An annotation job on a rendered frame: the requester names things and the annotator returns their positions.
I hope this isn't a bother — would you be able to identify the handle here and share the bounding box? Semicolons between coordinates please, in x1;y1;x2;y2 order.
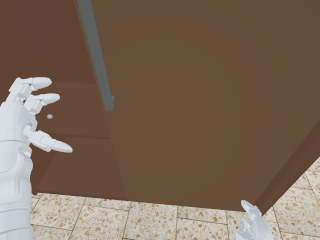
77;0;115;111

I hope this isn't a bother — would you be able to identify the robot left forearm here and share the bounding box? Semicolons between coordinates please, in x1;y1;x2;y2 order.
0;140;34;240

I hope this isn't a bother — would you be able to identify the robot right hand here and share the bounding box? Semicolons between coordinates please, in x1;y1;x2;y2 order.
235;200;274;240

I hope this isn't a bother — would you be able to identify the robot left hand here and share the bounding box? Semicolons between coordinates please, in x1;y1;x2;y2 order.
0;77;73;153

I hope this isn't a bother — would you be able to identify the wardrobe door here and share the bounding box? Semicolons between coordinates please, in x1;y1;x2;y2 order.
73;0;320;212
253;119;320;207

